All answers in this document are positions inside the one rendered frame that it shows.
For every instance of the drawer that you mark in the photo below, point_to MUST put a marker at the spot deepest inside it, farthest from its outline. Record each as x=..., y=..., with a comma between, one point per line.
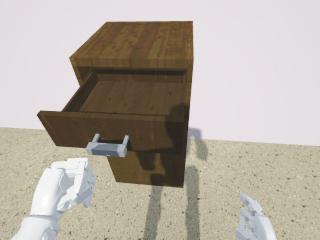
x=145, y=104

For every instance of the handle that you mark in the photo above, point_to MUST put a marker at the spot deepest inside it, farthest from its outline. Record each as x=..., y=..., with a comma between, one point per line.
x=107, y=149

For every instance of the cabinet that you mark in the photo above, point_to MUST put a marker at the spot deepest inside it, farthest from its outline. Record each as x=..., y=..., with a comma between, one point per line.
x=144, y=45

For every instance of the robot right hand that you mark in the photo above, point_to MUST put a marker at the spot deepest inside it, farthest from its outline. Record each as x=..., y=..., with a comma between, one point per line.
x=260, y=227

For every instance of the robot left hand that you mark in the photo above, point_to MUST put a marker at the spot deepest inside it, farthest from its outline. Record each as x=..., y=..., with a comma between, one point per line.
x=73, y=177

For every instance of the robot left forearm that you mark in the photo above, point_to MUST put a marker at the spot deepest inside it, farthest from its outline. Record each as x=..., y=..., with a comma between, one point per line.
x=37, y=227

